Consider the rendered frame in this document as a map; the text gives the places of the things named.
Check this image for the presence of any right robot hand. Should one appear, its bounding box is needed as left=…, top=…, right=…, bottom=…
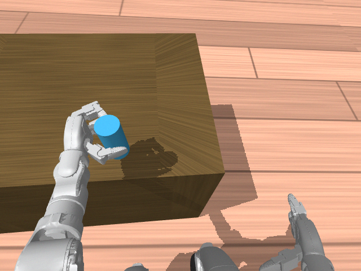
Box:
left=259, top=194, right=325, bottom=271

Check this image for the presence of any left robot arm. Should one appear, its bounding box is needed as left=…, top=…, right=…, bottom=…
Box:
left=14, top=150, right=90, bottom=271

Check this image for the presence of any right robot arm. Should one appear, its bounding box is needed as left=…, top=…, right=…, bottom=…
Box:
left=301, top=254, right=334, bottom=271

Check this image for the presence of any can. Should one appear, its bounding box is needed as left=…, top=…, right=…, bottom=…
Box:
left=94, top=115, right=130, bottom=160

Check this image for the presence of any left robot hand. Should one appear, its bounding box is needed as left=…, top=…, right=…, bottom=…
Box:
left=64, top=101, right=128, bottom=165

